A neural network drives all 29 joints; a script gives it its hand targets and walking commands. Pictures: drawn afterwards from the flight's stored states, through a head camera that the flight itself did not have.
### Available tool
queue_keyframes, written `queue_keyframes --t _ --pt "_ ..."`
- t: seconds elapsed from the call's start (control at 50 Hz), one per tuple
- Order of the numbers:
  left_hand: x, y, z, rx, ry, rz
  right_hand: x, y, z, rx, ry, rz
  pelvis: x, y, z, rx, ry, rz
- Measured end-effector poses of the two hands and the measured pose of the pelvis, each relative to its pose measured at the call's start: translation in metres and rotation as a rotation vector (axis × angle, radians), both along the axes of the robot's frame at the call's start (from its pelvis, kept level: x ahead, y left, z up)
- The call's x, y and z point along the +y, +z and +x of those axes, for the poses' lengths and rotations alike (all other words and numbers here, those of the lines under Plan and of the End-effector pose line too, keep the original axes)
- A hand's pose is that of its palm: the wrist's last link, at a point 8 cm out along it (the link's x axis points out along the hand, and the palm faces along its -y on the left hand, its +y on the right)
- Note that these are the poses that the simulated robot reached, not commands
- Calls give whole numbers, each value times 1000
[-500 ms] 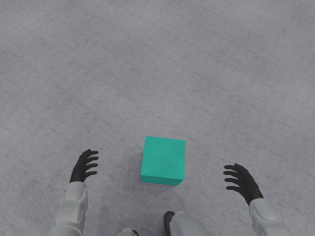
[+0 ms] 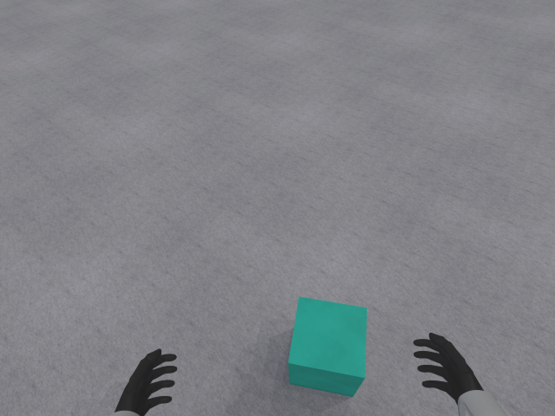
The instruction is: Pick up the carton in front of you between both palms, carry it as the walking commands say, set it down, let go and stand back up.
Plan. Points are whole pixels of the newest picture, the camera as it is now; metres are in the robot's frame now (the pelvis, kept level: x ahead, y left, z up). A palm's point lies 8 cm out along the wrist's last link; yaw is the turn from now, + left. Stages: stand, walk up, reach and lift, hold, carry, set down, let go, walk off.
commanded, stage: let go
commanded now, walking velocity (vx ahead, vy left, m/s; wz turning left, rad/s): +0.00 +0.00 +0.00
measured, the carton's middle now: (326, 347) +0.40 -0.11 -0.65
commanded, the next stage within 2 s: stand in 0.24 s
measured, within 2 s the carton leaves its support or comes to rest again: neither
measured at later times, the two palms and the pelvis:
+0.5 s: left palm out of the picture +0.12 +0.27 -0.07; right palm out of the picture +0.13 -0.30 -0.10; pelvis +0.00 -0.03 -0.01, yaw +1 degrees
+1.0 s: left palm out of the picture +0.11 +0.27 -0.09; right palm (522, 410) +0.14 -0.32 -0.10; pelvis +0.01 -0.03 +0.00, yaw +2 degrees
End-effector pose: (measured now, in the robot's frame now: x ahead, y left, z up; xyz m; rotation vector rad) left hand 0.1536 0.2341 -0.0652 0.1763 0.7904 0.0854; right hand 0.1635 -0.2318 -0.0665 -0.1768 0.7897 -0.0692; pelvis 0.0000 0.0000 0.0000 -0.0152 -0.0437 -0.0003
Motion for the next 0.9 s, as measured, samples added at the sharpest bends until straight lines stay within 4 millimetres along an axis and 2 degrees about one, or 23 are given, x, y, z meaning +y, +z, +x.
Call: queue_keyframes --t 0.28,0.44,0.52,0.74,0.9 --pt "-19 -4 -1 -7 -11 26 -25 -1 -16 30 -43 -55 -15 -4 -8 -35 -4 5" --pt "23 -10 -25 99 35 201 -64 -27 -31 86 -26 -136 -24 -7 -5 26 16 10" --pt "34 -9 -29 130 66 229 -74 -34 -32 126 -17 -153 -27 -7 1 38 23 11" --pt "29 -16 -26 167 105 211 -82 -37 -15 152 3 -176 -33 -4 15 39 36 11" --pt "29 -21 -33 200 123 200 -87 -36 -15 173 2 -192 -34 -2 16 30 38 10"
